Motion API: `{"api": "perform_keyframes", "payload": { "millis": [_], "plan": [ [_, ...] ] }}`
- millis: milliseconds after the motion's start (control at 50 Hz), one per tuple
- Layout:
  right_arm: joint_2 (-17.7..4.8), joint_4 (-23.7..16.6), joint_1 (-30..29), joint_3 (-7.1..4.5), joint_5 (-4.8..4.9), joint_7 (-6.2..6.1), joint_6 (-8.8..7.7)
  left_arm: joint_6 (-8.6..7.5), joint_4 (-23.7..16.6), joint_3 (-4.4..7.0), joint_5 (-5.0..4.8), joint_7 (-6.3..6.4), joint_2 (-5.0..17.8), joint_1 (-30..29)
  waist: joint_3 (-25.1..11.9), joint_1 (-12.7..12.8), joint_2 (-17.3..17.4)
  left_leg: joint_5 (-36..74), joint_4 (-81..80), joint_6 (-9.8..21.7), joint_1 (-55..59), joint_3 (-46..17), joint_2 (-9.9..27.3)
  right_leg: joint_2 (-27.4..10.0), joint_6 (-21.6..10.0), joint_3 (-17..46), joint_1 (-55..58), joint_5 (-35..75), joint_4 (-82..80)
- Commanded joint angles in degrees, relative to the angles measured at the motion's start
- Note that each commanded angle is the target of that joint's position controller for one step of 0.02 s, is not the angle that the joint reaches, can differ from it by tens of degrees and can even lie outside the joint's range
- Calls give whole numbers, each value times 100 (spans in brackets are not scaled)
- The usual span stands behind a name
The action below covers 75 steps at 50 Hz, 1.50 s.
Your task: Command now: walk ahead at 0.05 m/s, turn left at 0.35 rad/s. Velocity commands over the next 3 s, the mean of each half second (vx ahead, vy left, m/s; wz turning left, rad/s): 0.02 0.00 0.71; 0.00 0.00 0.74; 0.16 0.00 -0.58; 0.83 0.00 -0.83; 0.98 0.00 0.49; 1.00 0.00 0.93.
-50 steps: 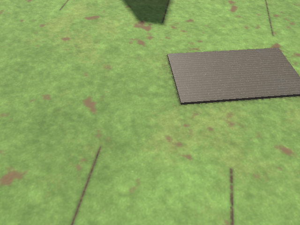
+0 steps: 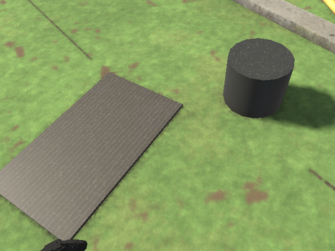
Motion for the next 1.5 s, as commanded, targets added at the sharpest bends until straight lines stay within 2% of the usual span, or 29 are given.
{"api": "perform_keyframes", "payload": {
  "millis": [20, 60, 120, 220, 320, 340, 360, 380, 400, 420, 460, 600, 720, 780, 800, 820, 840, 860, 920, 980, 1040, 1100, 1120, 1140, 1160, 1220, 1280, 1360, 1500],
  "plan": [
    [-800, -833, -764, -238, 63, -67, -172, -56, -159, 540, 269, 83, 1521, 836, -621, 812, -1531, -2153, 2320, -183, -1515, -90, 76, -2417, -1589, 2286, 950, -98, -2164],
    [-871, -451, 58, -364, 71, -170, 16, -219, -394, 324, 134, 151, 818, -227, -523, 230, -1139, -1670, 3766, -380, -1414, -173, 186, -1836, -1181, 1229, 610, 684, -2029],
    [-692, -426, 299, -365, 1, -251, 220, -286, -368, 248, -20, 223, 536, -502, -484, 151, -836, -931, 4596, -682, -1440, 13, 371, -1532, -990, 264, 637, 1444, -1878],
    [-149, -998, -432, -76, -11, 27, 220, -163, -89, 455, -67, 299, 887, 82, -816, 580, -884, -903, 2399, -664, -924, 307, 756, -1738, -1034, -263, 1410, 1823, -1499],
    [-479, -1010, 33, -215, 13, 167, 250, -201, 116, 641, -281, 185, 1152, 128, -844, 318, -993, -646, 543, -128, 417, 878, 442, -2021, -712, -593, 1165, 1965, -867],
    [-594, -916, 267, -294, -2, 106, 260, -216, 224, 634, -300, 153, 1005, 328, -838, 254, -688, -150, -2, 71, 969, 790, 267, -1819, -381, -880, 843, 1464, -352],
    [-1101, -850, 627, -474, -19, 11, 239, -220, 257, 606, -187, 116, 777, 525, -779, 217, 461, 1745, -510, 448, 1897, -264, 724, -1286, 115, -1387, -206, 338, 1060],
    [-2017, -1018, 655, -655, -152, -58, 174, -257, -280, 469, 33, 106, 462, 43, -780, 271, 2488, 3413, -768, 1715, 2678, -3004, 2236, -219, 716, -1272, -2440, -2235, 2808],
    [-1675, -1095, 840, -580, -322, 11, 31, -314, -371, 532, 16, 136, 752, -707, -1404, -337, 1445, 2835, -1056, 2136, 2764, -3235, 2433, -65, 611, -61, -2682, -2405, 3697],
    [-1540, -1044, 644, -510, -319, 14, -71, -326, -361, 548, -128, 156, 781, -804, -1217, -174, 995, 2196, -1097, 1861, 2625, -2818, 2174, -111, 430, 171, -2717, -1917, 3796],
    [-1169, -1171, -197, -410, -3, -111, -33, -308, -160, 591, -79, 256, 845, -471, -886, 287, 410, 1588, -991, 1266, 2098, -2163, 1661, -256, 350, 306, -2598, -899, 3278],
    [-1133, -1316, -485, -410, -6, -296, 136, -372, 61, 492, -115, 128, 575, -265, -1065, 416, 537, 815, -855, 1031, 1458, -2211, 1000, 325, 520, 371, -1519, 32, 1382],
    [-1218, -1381, -595, -461, 16, -218, 219, -484, 122, 549, -185, 21, 819, -241, -986, 307, 955, 607, -716, 996, 1308, -3067, 840, 502, 408, 557, -673, -179, 83],
    [-1099, -1454, -848, -426, 96, -196, 261, -544, 287, 652, -206, -17, 981, 225, -1014, 565, 872, 363, -305, 706, 892, -3105, 427, 268, 235, 475, 652, 694, -1465],
    [-759, -1419, -548, -323, 61, -182, 272, -512, 296, 721, -128, 3, 1264, 359, -1310, 422, 131, -1158, 552, 435, 420, -2556, 52, -733, -137, 1182, 1480, 926, -1665],
    [-655, -1547, -381, -281, 81, -166, 229, -429, 291, 771, 54, 27, 1625, 235, -1055, 102, -1746, -2591, 1775, 66, -746, -1230, -836, -1807, -1084, 2688, 1665, 1768, -1980],
    [-1199, -1401, -257, -425, -54, -146, 137, -457, 131, 699, 127, 29, 1263, 128, -1043, 187, -1550, -2542, 3175, -228, -982, -1135, -412, -2280, -1611, 3221, 1406, 1745, -2001],
    [-1385, -1242, -234, -486, -38, -120, 125, -439, 15, 599, 58, 72, 974, -101, -943, 163, -1110, -2141, 3708, -338, -901, -986, -230, -2036, -1534, 2594, 1155, 1606, -1884],
    [-753, -1079, -348, -260, -96, -136, 180, -322, 64, 455, -131, 147, 809, -96, -630, 319, -568, -1569, 4035, -524, -767, -768, -232, -1252, -1192, 1624, 869, 1616, -1787],
    [-80, -1061, -427, 37, -205, -100, 104, -272, 199, 327, -121, 55, 589, -67, -808, 278, -937, -1716, 1885, -584, 272, -245, 92, -691, -963, 1016, 785, 1591, -1733],
    [-434, -1015, -614, -104, -82, -107, 44, -143, 224, 574, -240, 0, 1301, 407, -634, 547, -1461, -1529, 343, -599, 673, 59, -152, -765, -1094, 1612, 1047, 1666, -1569],
    [-691, -790, -71, -233, -51, -153, -8, -162, 169, 609, -424, 52, 1307, 455, -830, 283, -1156, -224, -1147, -161, 1935, -184, 24, -667, -747, 1965, 530, 1539, -1312],
    [-935, -770, 252, -296, -142, -205, 9, -211, 115, 546, -390, 51, 1055, 415, -1054, 198, -594, 351, -997, 141, 2756, -674, 825, -410, -411, 1631, -270, 749, -679],
    [-1408, -627, 178, -429, -322, -187, 65, -280, -133, 472, -403, 41, 735, 210, -777, 312, 1409, 1128, -1120, 860, 2490, -1710, 1878, 351, -16, 357, -1396, -735, 198],
    [-1046, -802, -68, -355, -435, -181, 21, -308, -40, 586, -317, 51, 1110, 321, -822, 201, 1321, 1930, -1225, 1419, 2356, -2102, 2520, 172, 265, 184, -1548, -1855, 1495],
    [-495, -931, -845, -193, -223, -269, -93, -81, 234, 698, -328, 63, 1075, 772, -582, 527, 700, 2488, -1066, 1071, 2263, -954, 1966, -112, 583, 177, -1870, -1165, 3091],
    [-549, -796, -679, -229, -196, -322, -73, 24, -13, 572, -336, -9, 765, 443, -451, 342, 728, 2538, -1134, 1044, 2289, -295, 1780, -281, 752, -169, -1976, -517, 2767],
    [-953, -578, 11, -371, -73, -255, -200, -49, -445, 467, -367, -259, 781, -134, -529, -105, 831, -1520, -2027, 1004, 2683, -657, 2208, -581, 453, -360, -2065, -369, 1848],
    [-1277, -321, 135, -510, -7, 5, -444, -179, -617, 383, -387, -382, 765, -311, 115, 7, 564, -1807, -2239, 738, 2707, 162, 2396, -720, -174, -679, -1687, -878, 971]
  ]
}}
